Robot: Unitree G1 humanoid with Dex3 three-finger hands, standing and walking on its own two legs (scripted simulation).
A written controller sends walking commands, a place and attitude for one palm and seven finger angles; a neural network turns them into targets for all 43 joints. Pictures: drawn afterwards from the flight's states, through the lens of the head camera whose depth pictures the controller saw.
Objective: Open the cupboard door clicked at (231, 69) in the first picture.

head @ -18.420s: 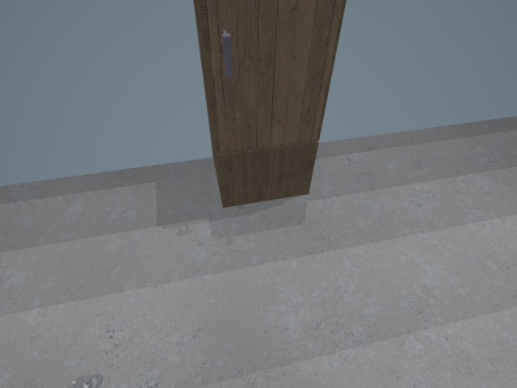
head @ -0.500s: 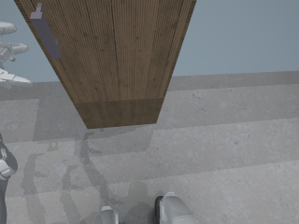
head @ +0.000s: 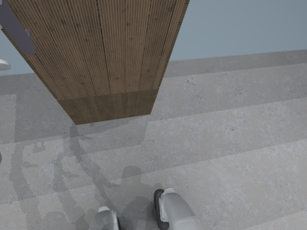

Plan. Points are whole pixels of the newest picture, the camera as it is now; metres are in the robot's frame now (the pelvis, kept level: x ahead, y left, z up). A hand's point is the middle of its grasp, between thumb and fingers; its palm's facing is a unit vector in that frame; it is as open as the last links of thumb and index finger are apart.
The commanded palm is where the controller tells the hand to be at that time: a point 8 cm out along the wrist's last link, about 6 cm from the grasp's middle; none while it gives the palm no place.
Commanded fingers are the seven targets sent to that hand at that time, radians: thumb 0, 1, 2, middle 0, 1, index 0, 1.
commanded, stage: move the hooked fingers beside the handle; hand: left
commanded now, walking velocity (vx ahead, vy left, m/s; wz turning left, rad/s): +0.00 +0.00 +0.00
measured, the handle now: (15, 21) +0.58 +0.23 +0.10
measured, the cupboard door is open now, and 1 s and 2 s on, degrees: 0 0 1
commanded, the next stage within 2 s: slide the fingers in behind the handle in 0.74 s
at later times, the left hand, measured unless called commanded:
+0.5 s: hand out of the picture +0.52 +0.28 +0.10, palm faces +0.07 -1.00 -0.02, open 14.0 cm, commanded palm +0.49 +0.32 +0.10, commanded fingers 0.00 -0.50 0.30 -0.30 -1.20 -0.30 -1.20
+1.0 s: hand out of the picture +0.52 +0.27 +0.10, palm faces +0.03 -1.00 +0.00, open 14.0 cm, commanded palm +0.50 +0.31 +0.10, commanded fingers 0.00 -0.50 0.30 -0.30 -1.20 -0.30 -1.20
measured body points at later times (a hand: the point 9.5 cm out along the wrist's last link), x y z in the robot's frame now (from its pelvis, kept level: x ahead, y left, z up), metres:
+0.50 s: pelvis +0.01 -0.01 +0.01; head +0.16 +0.02 +0.43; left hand +0.51 +0.33 +0.11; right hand +0.03 -0.28 -0.09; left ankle -0.04 +0.10 -0.68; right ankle +0.05 -0.15 -0.68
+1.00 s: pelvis -0.01 -0.01 +0.00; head +0.15 +0.03 +0.42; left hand +0.51 +0.32 +0.11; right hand -0.04 -0.27 -0.09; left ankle -0.04 +0.10 -0.68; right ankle +0.05 -0.15 -0.68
